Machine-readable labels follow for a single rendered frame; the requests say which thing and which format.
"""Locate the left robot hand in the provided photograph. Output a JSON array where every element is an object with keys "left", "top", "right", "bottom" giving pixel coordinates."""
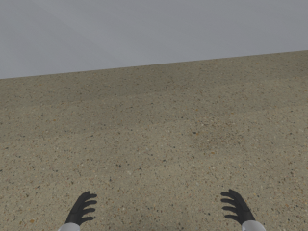
[{"left": 64, "top": 191, "right": 97, "bottom": 226}]

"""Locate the right robot hand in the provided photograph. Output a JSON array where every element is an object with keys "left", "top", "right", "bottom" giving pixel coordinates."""
[{"left": 220, "top": 189, "right": 255, "bottom": 226}]

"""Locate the right robot forearm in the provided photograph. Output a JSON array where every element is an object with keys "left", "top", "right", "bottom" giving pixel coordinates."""
[{"left": 242, "top": 220, "right": 266, "bottom": 231}]

